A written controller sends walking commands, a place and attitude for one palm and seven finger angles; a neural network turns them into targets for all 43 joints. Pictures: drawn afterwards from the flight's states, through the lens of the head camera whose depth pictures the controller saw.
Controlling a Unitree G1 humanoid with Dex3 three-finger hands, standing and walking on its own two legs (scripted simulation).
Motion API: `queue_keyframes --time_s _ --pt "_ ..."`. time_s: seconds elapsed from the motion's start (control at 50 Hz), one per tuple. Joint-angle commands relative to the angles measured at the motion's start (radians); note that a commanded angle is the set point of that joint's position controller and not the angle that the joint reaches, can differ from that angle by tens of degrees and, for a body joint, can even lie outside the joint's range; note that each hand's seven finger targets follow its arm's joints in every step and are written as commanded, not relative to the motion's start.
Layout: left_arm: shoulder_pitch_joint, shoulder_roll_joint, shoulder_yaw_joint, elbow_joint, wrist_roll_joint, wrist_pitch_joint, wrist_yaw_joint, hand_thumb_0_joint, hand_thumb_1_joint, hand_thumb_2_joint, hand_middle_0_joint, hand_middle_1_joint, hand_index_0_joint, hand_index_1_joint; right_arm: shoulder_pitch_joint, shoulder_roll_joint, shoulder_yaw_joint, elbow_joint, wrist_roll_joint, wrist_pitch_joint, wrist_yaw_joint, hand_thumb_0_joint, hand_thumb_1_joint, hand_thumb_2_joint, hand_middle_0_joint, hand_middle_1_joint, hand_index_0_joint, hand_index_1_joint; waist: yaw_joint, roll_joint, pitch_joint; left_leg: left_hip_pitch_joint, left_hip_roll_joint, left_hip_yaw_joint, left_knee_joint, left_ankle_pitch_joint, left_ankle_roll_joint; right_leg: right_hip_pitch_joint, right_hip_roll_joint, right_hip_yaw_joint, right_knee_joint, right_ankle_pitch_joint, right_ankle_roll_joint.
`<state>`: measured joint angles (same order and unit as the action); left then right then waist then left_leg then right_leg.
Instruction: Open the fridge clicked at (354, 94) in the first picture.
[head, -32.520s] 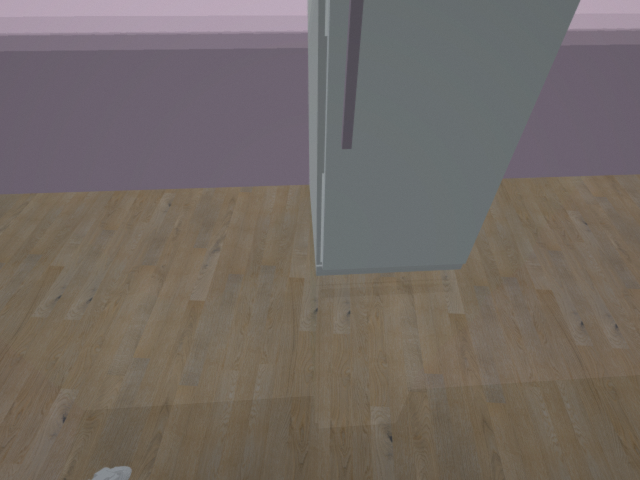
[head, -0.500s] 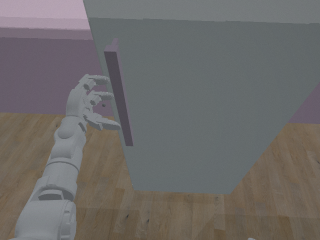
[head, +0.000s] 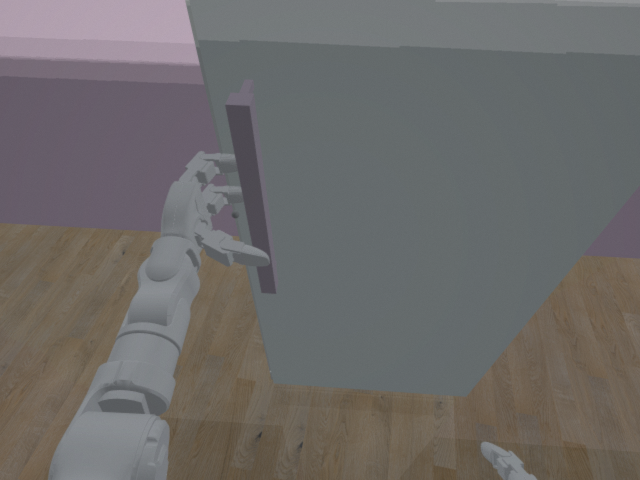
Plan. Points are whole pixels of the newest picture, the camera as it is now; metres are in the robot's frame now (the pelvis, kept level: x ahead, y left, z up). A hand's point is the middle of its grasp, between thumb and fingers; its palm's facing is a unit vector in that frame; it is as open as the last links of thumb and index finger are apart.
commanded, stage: slide the fingers in behind the handle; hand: left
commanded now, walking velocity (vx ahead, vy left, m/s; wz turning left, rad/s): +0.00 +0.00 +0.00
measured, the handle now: (261, 205) +0.47 +0.09 +0.09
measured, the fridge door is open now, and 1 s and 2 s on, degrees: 0 0 0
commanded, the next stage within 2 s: grip the handle and tug to test in 1.06 s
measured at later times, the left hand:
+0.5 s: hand (257, 216) +0.41 +0.09 +0.12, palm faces -0.05 -1.00 +0.01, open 14.0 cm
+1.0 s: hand (262, 216) +0.41 +0.08 +0.12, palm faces -0.05 -1.00 +0.00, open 13.9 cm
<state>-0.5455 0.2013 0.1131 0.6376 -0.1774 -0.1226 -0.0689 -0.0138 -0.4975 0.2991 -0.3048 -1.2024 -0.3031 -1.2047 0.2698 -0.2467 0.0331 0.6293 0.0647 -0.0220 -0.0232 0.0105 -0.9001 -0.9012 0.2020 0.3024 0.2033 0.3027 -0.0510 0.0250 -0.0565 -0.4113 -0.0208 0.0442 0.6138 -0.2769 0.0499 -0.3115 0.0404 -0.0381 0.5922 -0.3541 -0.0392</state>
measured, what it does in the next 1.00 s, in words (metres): stands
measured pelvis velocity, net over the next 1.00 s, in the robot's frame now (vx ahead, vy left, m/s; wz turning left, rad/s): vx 0.01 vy -0.02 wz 0.00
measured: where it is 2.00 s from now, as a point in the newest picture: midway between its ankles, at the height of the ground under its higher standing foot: outside the picture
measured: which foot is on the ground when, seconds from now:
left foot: down 0.00-1.00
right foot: down 0.00-1.00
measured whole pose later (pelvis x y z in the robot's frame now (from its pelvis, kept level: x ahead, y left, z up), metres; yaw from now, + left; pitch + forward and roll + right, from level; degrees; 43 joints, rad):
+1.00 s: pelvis +0.01 -0.02 +0.00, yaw +0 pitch +4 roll +0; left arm -0.51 0.17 0.09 0.59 -0.17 -0.10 -0.03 -0.01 -0.50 0.30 -0.30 -1.20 -0.30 -1.20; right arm 0.28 -0.26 0.02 0.63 0.06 0.01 -0.02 0.01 -0.90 -0.90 0.20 0.30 0.20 0.30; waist -0.05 0.03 -0.05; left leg -0.39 -0.01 0.03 0.60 -0.28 0.03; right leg -0.29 0.06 -0.04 0.58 -0.36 -0.06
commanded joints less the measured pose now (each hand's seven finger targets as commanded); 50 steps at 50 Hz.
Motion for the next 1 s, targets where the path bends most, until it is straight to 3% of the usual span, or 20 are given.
queue_keyframes --time_s 0.0,0.06,0.18,0.24,0.28,0.32,0.34,0.4,0.46,0.48,0.5,0.54,0.56,0.6,0.66,0.7,0.74,0.82,0.92,0.98 --pt "-0.399 0.123 0.025 -0.236 -0.017 -0.054 0.003 0.000 -0.500 0.300 -0.300 -1.200 -0.300 -1.200 -0.023 -0.137 -0.059 -0.125 0.005 -0.032 -0.004 0.000 -0.900 -0.900 0.200 0.300 0.200 0.300 -0.005 -0.044 -0.269 0.286 0.021 -0.075 -0.037 0.257 -0.004 -0.060 -0.011 0.021 -0.084 0.337 0.020" --pt "-0.396 0.148 0.046 -0.262 -0.014 -0.061 0.013 0.000 -0.500 0.300 -0.300 -1.200 -0.300 -1.200 -0.022 -0.140 -0.063 -0.126 0.001 -0.029 -0.008 0.000 -0.900 -0.900 0.200 0.300 0.200 0.300 0.002 -0.051 -0.278 0.281 0.021 -0.075 -0.038 0.263 -0.004 -0.034 -0.015 0.019 -0.082 0.343 0.019" --pt "-0.375 0.105 0.003 -0.319 -0.007 -0.074 0.018 0.000 -0.500 0.300 -0.300 -1.200 -0.300 -1.200 -0.028 -0.131 -0.062 -0.125 0.003 -0.034 -0.004 0.000 -0.900 -0.900 0.200 0.300 0.200 0.300 0.001 -0.007 -0.289 0.315 0.022 -0.072 -0.034 0.287 -0.005 -0.049 -0.009 0.021 -0.078 0.361 0.018" --pt "-0.391 0.075 -0.025 -0.324 -0.007 -0.065 0.021 0.000 -0.500 0.300 -0.300 -1.200 -0.300 -1.200 -0.026 -0.130 -0.064 -0.116 0.003 -0.036 -0.002 0.000 -0.900 -0.900 0.200 0.300 0.200 0.300 -0.011 -0.012 -0.278 0.316 0.021 -0.076 -0.033 0.269 -0.006 -0.066 -0.009 0.018 -0.082 0.342 0.019" --pt "-0.375 0.102 0.000 -0.285 -0.004 -0.052 0.032 0.000 -0.500 0.300 -0.300 -1.200 -0.300 -1.200 -0.023 -0.135 -0.064 -0.110 0.004 -0.030 -0.006 0.000 -0.900 -0.900 0.200 0.300 0.200 0.300 -0.010 -0.045 -0.256 0.299 0.022 -0.077 -0.040 0.247 -0.004 -0.067 -0.009 0.018 -0.091 0.323 0.021" --pt "-0.430 0.081 -0.018 -0.292 -0.005 -0.045 0.040 0.000 -0.500 0.300 -0.300 -1.200 -0.300 -1.200 -0.023 -0.132 -0.064 -0.109 0.003 -0.031 -0.005 0.000 -0.900 -0.900 0.200 0.300 0.200 0.300 -0.022 -0.053 -0.255 0.287 0.017 -0.072 -0.037 0.227 0.000 -0.072 -0.011 0.023 -0.094 0.322 0.025" --pt "-0.399 0.108 0.011 -0.269 -0.003 -0.043 0.044 0.000 -0.500 0.300 -0.300 -1.200 -0.300 -1.200 -0.021 -0.134 -0.065 -0.107 0.002 -0.030 -0.007 0.000 -0.900 -0.900 0.200 0.300 0.200 0.300 -0.007 -0.070 -0.258 0.271 0.016 -0.071 -0.041 0.219 -0.001 -0.055 -0.012 0.025 -0.094 0.319 0.024" --pt "-0.430 0.098 0.005 -0.292 -0.005 -0.053 0.049 0.000 -0.500 0.300 -0.300 -1.200 -0.300 -1.200 -0.028 -0.130 -0.061 -0.113 0.000 -0.029 -0.007 0.000 -0.900 -0.900 0.200 0.300 0.200 0.300 -0.006 -0.041 -0.284 0.284 0.012 -0.065 -0.041 0.238 0.001 -0.037 -0.014 0.030 -0.089 0.344 0.023" --pt "-0.418 0.113 0.022 -0.282 -0.002 -0.067 0.056 0.000 -0.500 0.300 -0.300 -1.200 -0.300 -1.200 -0.021 -0.132 -0.062 -0.113 -0.005 -0.026 -0.008 0.000 -0.900 -0.900 0.200 0.300 0.200 0.300 -0.003 -0.058 -0.293 0.280 0.011 -0.065 -0.038 0.255 0.001 -0.011 -0.018 0.029 -0.085 0.366 0.025" --pt "-0.390 0.102 0.016 -0.277 0.000 -0.067 0.055 0.000 -0.500 0.300 -0.300 -1.200 -0.300 -1.200 -0.026 -0.127 -0.061 -0.118 -0.003 -0.028 -0.004 0.000 -0.900 -0.900 0.200 0.300 0.200 0.300 0.006 -0.046 -0.301 0.280 0.009 -0.058 -0.036 0.255 0.002 -0.015 -0.014 0.034 -0.084 0.378 0.026" --pt "-0.411 0.102 0.007 -0.283 0.003 -0.069 0.055 0.000 -0.500 0.300 -0.300 -1.200 -0.300 -1.200 -0.028 -0.126 -0.059 -0.115 -0.002 -0.028 -0.002 0.000 -0.900 -0.900 0.200 0.300 0.200 0.300 -0.002 -0.021 -0.287 0.277 0.010 -0.057 -0.034 0.252 0.000 -0.024 -0.016 0.034 -0.082 0.378 0.024" --pt "-0.383 0.091 0.007 -0.264 0.004 -0.065 0.055 0.000 -0.500 0.300 -0.300 -1.200 -0.300 -1.200 -0.022 -0.126 -0.059 -0.117 -0.003 -0.027 0.002 0.000 -0.900 -0.900 0.200 0.300 0.200 0.300 0.000 -0.044 -0.283 0.262 0.007 -0.052 -0.032 0.246 0.001 -0.019 -0.016 0.035 -0.085 0.387 0.027" --pt "-0.374 0.122 0.036 -0.235 0.004 -0.060 0.058 0.000 -0.500 0.300 -0.300 -1.200 -0.300 -1.200 -0.018 -0.132 -0.061 -0.114 -0.005 -0.021 -0.002 0.000 -0.900 -0.900 0.200 0.300 0.200 0.300 0.000 -0.073 -0.261 0.241 0.007 -0.053 -0.034 0.237 0.004 -0.001 -0.020 0.035 -0.091 0.391 0.031" --pt "-0.385 0.127 0.033 -0.246 0.004 -0.052 0.053 0.000 -0.500 0.300 -0.300 -1.200 -0.300 -1.200 -0.021 -0.131 -0.060 -0.122 -0.001 -0.017 0.000 0.000 -0.900 -0.900 0.200 0.300 0.200 0.300 -0.003 -0.084 -0.265 0.226 0.004 -0.045 -0.036 0.231 0.005 0.006 -0.020 0.043 -0.090 0.415 0.035" --pt "-0.375 0.131 0.035 -0.268 0.001 -0.051 0.047 0.000 -0.500 0.300 -0.300 -1.200 -0.300 -1.200 -0.024 -0.132 -0.061 -0.129 0.000 -0.009 -0.003 0.000 -0.900 -0.900 0.200 0.300 0.200 0.300 0.004 -0.058 -0.280 0.231 0.002 -0.043 -0.034 0.246 0.006 0.032 -0.025 0.045 -0.089 0.437 0.034" --pt "-0.397 0.084 -0.003 -0.303 -0.003 -0.061 0.041 0.000 -0.500 0.300 -0.300 -1.200 -0.300 -1.200 -0.026 -0.123 -0.062 -0.131 0.001 -0.015 0.001 0.000 -0.900 -0.900 0.200 0.300 0.200 0.300 -0.003 -0.043 -0.290 0.259 0.002 -0.045 -0.030 0.258 0.006 0.008 -0.018 0.042 -0.086 0.440 0.033" --pt "-0.384 0.078 -0.008 -0.335 -0.008 -0.071 0.036 0.000 -0.500 0.300 -0.300 -1.200 -0.300 -1.200 -0.025 -0.124 -0.064 -0.132 0.001 -0.020 0.002 0.000 -0.900 -0.900 0.200 0.300 0.200 0.300 -0.001 -0.029 -0.312 0.281 0.003 -0.046 -0.025 0.278 0.005 0.008 -0.016 0.041 -0.082 0.453 0.031" --pt "-0.399 0.097 0.004 -0.305 -0.007 -0.068 0.038 0.000 -0.500 0.300 -0.300 -1.200 -0.300 -1.200 -0.017 -0.129 -0.063 -0.118 0.000 -0.017 -0.001 0.000 -0.900 -0.900 0.200 0.300 0.200 0.300 -0.013 -0.079 -0.288 0.263 0.002 -0.049 -0.025 0.261 0.009 0.002 -0.017 0.044 -0.088 0.455 0.039" --pt "-0.381 0.110 0.021 -0.271 -0.001 -0.045 0.044 0.000 -0.500 0.300 -0.300 -1.200 -0.300 -1.200 -0.025 -0.127 -0.060 -0.120 0.001 -0.007 -0.002 0.000 -0.900 -0.900 0.200 0.300 0.200 0.300 -0.003 -0.062 -0.264 0.242 -0.002 -0.044 -0.032 0.235 0.009 0.003 -0.022 0.047 -0.095 0.435 0.039" --pt "-0.385 0.140 0.044 -0.284 0.001 -0.049 0.046 0.000 -0.500 0.300 -0.300 -1.200 -0.300 -1.200 -0.025 -0.130 -0.060 -0.126 0.000 -0.001 -0.004 0.000 -0.900 -0.900 0.200 0.300 0.200 0.300 0.003 -0.071 -0.286 0.240 -0.002 -0.044 -0.034 0.256 0.010 0.033 -0.024 0.049 -0.088 0.465 0.039"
